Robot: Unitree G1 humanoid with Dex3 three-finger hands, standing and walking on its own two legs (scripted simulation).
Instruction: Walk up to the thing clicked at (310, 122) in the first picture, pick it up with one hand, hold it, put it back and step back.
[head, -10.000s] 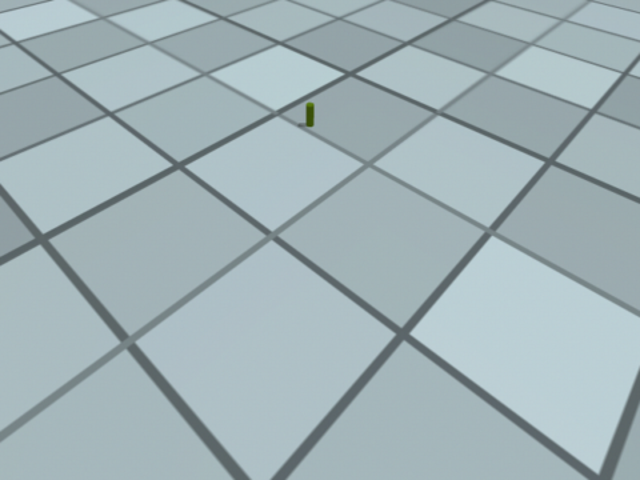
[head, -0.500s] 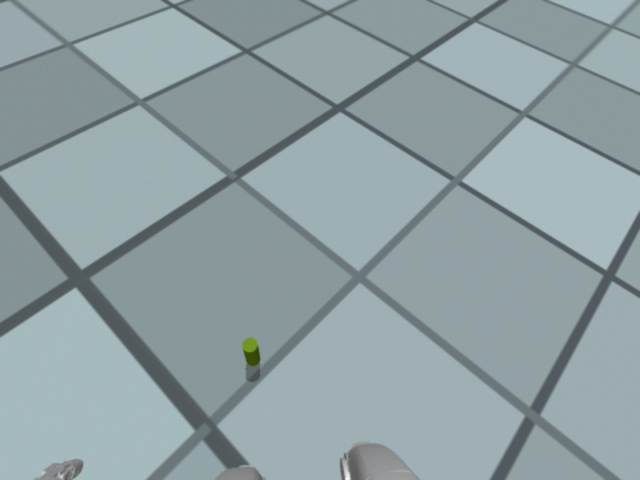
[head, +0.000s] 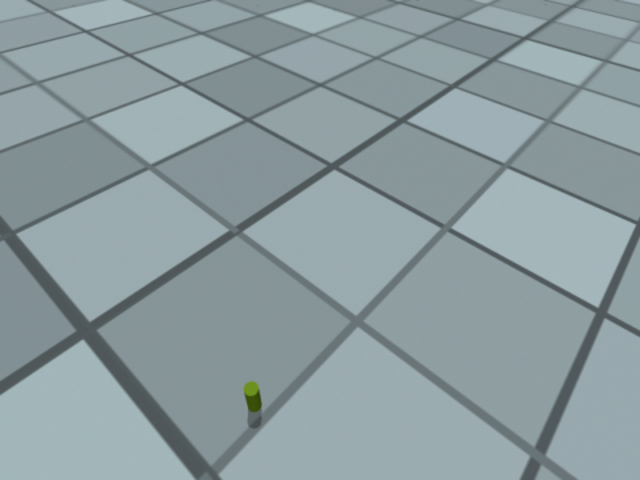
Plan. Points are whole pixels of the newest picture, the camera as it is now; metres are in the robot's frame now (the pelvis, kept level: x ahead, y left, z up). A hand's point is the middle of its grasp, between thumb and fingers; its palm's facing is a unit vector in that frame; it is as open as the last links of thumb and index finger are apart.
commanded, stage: walk up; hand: left
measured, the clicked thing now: (253, 397) +0.51 +0.17 -0.71
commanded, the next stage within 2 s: stand in 0.68 s
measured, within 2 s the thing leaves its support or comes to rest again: neither
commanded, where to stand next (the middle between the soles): +0.16 -0.02 m, yaw +0 degrees
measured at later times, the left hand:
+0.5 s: hand out of the picture +0.11 +0.25 -0.15, palm faces -0.01 -0.95 -0.31, open 7.4 cm
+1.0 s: hand out of the picture +0.10 +0.25 -0.15, palm faces -0.03 -0.94 -0.34, open 7.4 cm
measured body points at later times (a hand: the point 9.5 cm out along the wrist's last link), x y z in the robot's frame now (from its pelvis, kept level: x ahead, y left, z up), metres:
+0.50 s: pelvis +0.02 +0.00 +0.01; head +0.03 +0.01 +0.46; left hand +0.11 +0.30 -0.13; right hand +0.12 -0.30 -0.11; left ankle +0.03 +0.13 -0.74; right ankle +0.01 -0.13 -0.74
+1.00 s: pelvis +0.02 +0.00 +0.01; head +0.03 +0.00 +0.46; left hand +0.11 +0.30 -0.12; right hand +0.09 -0.30 -0.12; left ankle +0.03 +0.13 -0.74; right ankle +0.01 -0.13 -0.74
